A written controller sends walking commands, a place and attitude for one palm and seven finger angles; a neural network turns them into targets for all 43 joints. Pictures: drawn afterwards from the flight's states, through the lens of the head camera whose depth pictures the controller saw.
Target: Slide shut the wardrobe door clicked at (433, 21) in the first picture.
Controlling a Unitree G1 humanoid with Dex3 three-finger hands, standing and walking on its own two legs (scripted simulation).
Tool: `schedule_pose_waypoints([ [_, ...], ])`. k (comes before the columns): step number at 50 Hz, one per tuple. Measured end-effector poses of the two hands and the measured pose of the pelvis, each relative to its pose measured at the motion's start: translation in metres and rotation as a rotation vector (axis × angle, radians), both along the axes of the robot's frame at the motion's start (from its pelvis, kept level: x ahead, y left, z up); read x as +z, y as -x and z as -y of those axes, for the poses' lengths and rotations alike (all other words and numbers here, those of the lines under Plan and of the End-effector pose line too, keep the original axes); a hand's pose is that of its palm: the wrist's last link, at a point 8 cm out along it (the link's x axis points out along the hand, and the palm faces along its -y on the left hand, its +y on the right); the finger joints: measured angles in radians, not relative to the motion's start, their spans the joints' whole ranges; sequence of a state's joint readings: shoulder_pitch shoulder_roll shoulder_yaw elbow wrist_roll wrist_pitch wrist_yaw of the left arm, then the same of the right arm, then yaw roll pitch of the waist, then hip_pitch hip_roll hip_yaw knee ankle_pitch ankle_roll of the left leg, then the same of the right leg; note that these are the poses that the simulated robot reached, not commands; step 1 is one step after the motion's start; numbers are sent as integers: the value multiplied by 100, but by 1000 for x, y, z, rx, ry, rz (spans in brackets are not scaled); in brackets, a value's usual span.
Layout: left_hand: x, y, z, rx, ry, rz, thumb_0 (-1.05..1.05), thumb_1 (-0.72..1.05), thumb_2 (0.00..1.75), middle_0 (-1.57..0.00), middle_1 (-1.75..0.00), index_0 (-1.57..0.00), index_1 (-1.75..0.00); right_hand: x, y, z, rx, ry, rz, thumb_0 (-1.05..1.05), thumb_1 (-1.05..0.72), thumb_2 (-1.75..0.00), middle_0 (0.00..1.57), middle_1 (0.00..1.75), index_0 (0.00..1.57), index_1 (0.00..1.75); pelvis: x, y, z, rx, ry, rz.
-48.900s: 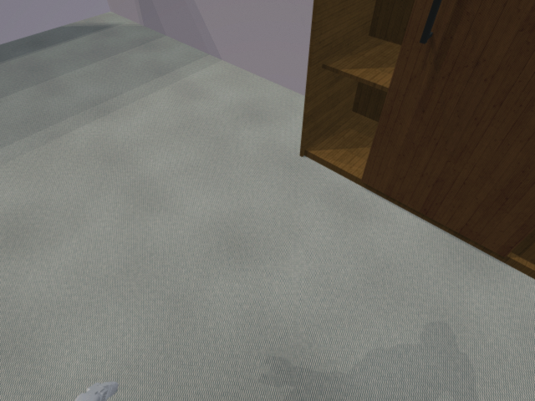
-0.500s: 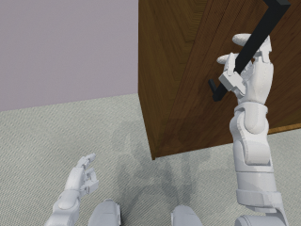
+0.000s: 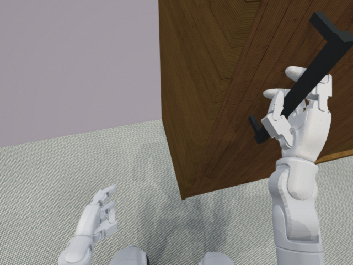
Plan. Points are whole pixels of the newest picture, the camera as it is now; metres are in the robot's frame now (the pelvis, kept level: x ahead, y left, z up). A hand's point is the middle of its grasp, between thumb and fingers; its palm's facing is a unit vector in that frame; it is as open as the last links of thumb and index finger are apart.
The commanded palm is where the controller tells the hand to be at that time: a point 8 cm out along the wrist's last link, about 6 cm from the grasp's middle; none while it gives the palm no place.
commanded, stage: step sideways, sliding the door along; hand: right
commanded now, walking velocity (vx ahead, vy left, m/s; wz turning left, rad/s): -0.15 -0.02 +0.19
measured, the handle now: (283, 94) +0.37 -0.21 +0.17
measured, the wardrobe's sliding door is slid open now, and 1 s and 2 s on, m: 0.00 0.00 0.00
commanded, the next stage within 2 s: none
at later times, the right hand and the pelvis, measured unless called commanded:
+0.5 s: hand (276, 118) +0.32 -0.18 +0.17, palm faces +0.20 +0.97 +0.15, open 6.3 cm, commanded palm +0.27 -0.09 +0.16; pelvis +0.09 -0.08 +0.00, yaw -4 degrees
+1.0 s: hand (287, 111) +0.32 -0.20 +0.18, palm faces -0.14 +0.99 +0.05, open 5.7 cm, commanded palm +0.30 -0.19 +0.16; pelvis +0.16 -0.12 +0.02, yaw -2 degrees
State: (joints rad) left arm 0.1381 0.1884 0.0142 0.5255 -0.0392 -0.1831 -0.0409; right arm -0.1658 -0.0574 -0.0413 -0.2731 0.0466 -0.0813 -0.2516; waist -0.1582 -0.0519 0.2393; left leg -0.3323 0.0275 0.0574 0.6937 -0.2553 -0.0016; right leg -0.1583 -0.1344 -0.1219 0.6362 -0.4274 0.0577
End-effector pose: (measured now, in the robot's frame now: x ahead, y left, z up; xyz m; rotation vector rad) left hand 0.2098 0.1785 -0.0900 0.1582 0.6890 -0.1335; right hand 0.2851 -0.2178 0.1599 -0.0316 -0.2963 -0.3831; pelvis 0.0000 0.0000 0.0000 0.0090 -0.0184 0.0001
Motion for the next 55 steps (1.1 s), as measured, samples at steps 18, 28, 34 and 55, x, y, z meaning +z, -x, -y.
schedule_pose_waypoints([
  [18,23,-86,66,-104,-9,135,1,91,90,-20,-30,-20,-30,-1,0,7,105,-87,30,3,-79,-84,36,141,20,121,-7,-59,52,-56,-44,-42],
  [28,27,-123,115,-131,37,129,1,91,90,-20,-30,-20,-30,1,-1,15,230,-132,0,5,-79,-83,35,141,24,125,-1,-105,87,-67,-64,-72],
  [34,29,-141,122,-129,0,73,1,91,90,-21,-30,-20,-30,3,-4,20,307,-115,-31,4,-77,-84,36,141,27,132,7,-136,99,-77,-78,-54],
  [55,63,-161,148,-189,-8,203,1,91,90,-20,-30,-20,-30,7,-23,34,481,-43,57,2,-73,-78,50,140,45,140,6,-161,113,-134,-81,147],
])
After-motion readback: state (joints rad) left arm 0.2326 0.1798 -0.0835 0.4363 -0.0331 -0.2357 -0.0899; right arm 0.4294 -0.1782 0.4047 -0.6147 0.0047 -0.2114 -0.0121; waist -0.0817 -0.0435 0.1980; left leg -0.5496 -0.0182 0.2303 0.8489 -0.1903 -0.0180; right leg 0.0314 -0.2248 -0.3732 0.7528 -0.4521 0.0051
